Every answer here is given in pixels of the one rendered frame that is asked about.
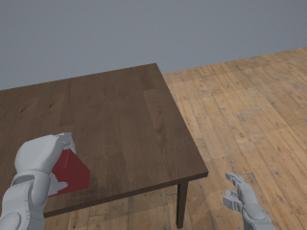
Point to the robot right hand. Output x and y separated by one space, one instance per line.
235 200

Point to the robot left hand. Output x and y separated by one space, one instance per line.
42 154

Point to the left robot forearm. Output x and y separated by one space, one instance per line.
23 203

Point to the sponge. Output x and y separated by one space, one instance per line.
73 171

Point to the right robot forearm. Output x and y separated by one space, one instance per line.
255 217

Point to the table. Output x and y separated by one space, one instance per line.
126 128

